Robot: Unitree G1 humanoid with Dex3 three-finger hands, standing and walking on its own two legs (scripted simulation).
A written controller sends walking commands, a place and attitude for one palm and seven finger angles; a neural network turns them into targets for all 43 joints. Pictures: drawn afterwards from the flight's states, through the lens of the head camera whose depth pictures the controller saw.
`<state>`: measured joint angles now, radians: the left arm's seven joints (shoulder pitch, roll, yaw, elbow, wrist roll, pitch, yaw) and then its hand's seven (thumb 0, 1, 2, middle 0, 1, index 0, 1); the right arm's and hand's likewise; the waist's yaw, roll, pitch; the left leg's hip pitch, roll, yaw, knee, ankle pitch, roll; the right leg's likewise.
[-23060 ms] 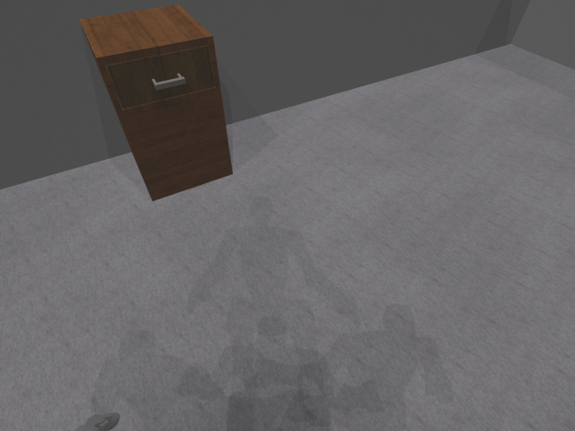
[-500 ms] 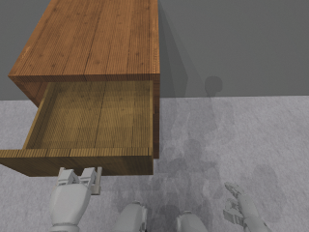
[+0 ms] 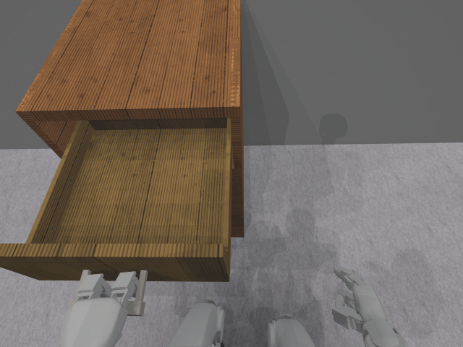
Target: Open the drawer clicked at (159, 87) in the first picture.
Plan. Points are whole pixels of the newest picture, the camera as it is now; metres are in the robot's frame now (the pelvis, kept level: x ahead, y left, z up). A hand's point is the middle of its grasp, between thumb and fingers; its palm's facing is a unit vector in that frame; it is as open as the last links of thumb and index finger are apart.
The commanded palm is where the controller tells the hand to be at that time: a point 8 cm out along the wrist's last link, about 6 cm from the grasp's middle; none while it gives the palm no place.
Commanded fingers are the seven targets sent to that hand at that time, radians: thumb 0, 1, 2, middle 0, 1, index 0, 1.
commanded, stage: pull the drawer open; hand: left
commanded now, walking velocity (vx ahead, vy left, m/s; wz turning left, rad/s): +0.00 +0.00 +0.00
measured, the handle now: (110, 292) +0.20 +0.23 -0.04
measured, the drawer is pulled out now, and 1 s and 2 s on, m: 0.27 0.30 0.30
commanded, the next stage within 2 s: open the thumb to release the handle in 0.56 s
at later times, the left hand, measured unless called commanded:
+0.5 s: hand out of the picture +0.13 +0.22 -0.05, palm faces -0.18 -0.14 -0.97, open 5.6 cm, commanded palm +0.09 +0.21 -0.01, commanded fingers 0.00 0.90 0.90 -0.40 -1.35 -0.40 -1.35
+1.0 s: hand (105, 342) +0.13 +0.23 -0.05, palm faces -0.11 -0.12 -0.99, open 8.7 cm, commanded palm +0.11 +0.22 -0.01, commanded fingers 0.00 -0.36 0.36 -0.31 -1.22 -0.31 -1.22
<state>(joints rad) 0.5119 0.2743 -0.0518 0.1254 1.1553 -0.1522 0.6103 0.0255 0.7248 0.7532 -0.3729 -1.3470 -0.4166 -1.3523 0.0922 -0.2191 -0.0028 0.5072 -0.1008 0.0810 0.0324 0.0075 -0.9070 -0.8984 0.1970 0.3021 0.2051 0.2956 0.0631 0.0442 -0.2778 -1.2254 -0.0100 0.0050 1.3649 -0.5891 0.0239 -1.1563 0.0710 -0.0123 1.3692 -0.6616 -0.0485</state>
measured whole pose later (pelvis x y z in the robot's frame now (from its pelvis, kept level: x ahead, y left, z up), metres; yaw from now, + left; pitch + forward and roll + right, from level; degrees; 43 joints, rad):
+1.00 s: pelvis -0.02 +0.00 -0.02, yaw +1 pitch +26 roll -1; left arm 0.54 0.30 -0.02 0.07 1.13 -0.20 0.62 0.00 0.25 0.62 -0.37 -1.28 -0.37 -1.29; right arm 0.09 -0.22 -0.01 0.53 -0.10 0.08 0.01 0.01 -0.91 -0.90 0.20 0.30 0.20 0.30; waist 0.09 0.05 -0.27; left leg -1.30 -0.02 -0.01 1.42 -0.58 0.02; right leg -1.22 0.06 -0.04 1.43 -0.66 -0.05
